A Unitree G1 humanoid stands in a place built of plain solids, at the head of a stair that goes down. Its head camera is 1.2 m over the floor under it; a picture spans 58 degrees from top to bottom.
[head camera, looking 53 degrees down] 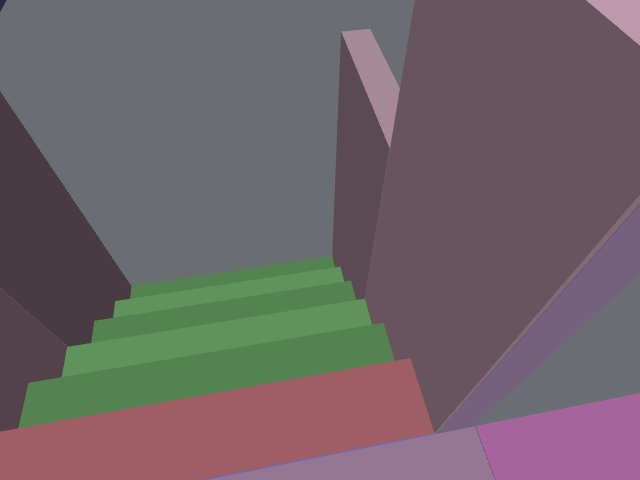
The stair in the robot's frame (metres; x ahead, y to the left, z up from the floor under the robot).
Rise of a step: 0.19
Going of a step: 0.21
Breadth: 1.20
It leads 10 degrees to the left of straight ahead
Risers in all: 6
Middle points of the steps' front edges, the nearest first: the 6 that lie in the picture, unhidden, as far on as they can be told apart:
0.38 0.32 0.00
0.58 0.36 -0.19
0.78 0.40 -0.38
0.99 0.43 -0.57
1.20 0.47 -0.77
1.40 0.51 -0.96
